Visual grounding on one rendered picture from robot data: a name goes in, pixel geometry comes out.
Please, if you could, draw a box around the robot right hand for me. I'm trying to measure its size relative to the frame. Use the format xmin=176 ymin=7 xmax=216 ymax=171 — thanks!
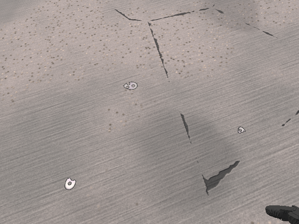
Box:
xmin=265 ymin=205 xmax=299 ymax=224

